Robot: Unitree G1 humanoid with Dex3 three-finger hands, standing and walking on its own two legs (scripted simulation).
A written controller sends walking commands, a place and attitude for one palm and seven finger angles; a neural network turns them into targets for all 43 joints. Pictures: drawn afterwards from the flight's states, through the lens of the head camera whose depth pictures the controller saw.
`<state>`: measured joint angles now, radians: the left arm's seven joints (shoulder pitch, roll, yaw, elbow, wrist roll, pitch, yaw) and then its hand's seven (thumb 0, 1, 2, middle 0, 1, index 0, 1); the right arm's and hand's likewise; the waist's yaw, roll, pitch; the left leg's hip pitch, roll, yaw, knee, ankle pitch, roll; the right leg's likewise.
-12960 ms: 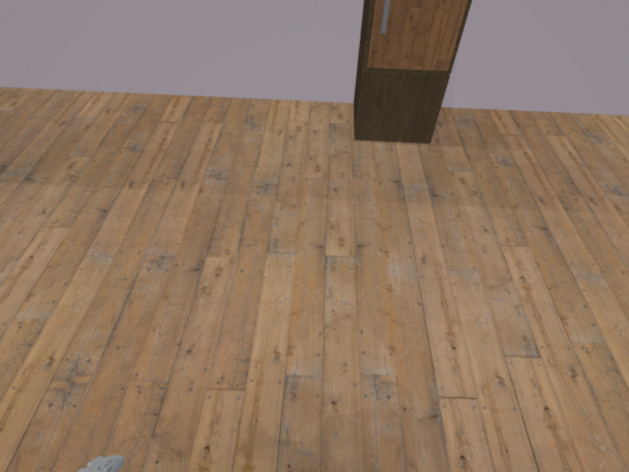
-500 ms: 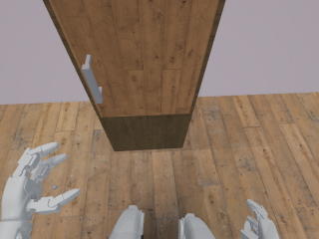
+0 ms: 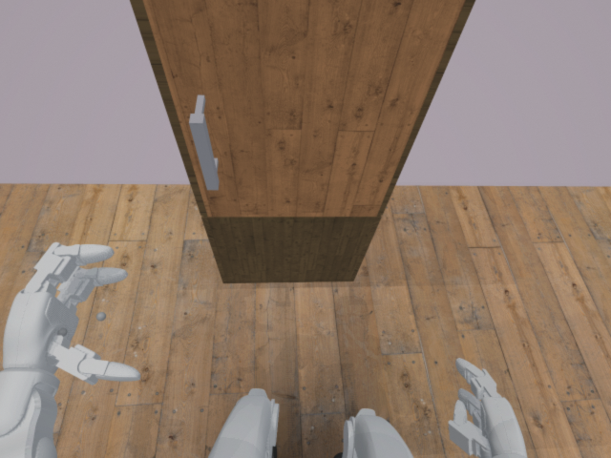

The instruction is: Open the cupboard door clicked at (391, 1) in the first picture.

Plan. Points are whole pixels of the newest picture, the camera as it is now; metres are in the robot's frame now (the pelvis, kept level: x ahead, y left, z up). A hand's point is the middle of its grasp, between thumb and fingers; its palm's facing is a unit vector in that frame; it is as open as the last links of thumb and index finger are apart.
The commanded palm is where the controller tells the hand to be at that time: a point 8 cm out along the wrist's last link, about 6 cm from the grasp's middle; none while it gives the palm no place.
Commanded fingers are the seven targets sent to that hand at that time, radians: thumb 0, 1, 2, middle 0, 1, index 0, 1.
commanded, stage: raise the hand with hooked fingers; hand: left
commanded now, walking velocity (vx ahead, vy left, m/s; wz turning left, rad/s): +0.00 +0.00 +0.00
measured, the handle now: (207, 146) +0.55 +0.21 +0.01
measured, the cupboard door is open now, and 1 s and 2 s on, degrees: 0 0 0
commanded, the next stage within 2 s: move the hooked fingers beside the handle in 0.68 s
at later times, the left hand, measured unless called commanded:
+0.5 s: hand (109, 284) +0.30 +0.27 +0.03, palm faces +0.12 -0.99 -0.05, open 14.0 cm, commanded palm +0.27 +0.31 +0.04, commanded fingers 0.00 -0.50 0.30 -0.30 -1.20 -0.30 -1.20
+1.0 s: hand (124, 272) +0.32 +0.25 +0.03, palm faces +0.12 -0.99 -0.04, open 14.0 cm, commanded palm +0.30 +0.31 +0.03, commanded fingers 0.00 -0.50 0.30 -0.30 -1.20 -0.30 -1.20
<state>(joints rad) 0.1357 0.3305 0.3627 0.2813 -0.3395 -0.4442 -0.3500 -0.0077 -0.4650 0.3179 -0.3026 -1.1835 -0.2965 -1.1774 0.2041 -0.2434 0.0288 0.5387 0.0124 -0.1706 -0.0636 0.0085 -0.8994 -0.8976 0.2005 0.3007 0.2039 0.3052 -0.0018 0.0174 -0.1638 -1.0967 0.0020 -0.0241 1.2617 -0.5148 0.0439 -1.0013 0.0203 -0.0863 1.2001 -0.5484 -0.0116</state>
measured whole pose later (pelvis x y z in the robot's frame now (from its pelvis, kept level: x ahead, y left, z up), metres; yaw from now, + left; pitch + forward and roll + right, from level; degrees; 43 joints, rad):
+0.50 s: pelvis +0.01 +0.00 +0.00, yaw -1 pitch +21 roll -4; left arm 0.03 0.36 0.43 0.39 -0.35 -0.44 -0.39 -0.01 -0.49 0.30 -0.30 -1.20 -0.30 -1.20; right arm 0.25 -0.27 0.00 0.56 0.02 -0.14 -0.06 0.01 -0.90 -0.90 0.20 0.30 0.20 0.30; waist -0.03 0.01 -0.16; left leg -1.10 0.01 -0.01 1.25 -0.53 0.04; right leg -1.01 0.03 -0.07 1.20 -0.55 -0.02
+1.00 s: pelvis +0.00 -0.02 +0.00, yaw +0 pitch +21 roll -3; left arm -0.11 0.37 0.42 0.52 -0.32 -0.45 -0.39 -0.01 -0.50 0.30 -0.31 -1.20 -0.30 -1.20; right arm 0.21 -0.27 0.02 0.58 0.02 -0.12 -0.08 0.01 -0.90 -0.90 0.20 0.30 0.20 0.31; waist -0.01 0.01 -0.16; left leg -1.12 0.02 -0.03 1.28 -0.53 0.02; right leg -1.04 0.04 -0.09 1.23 -0.57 -0.04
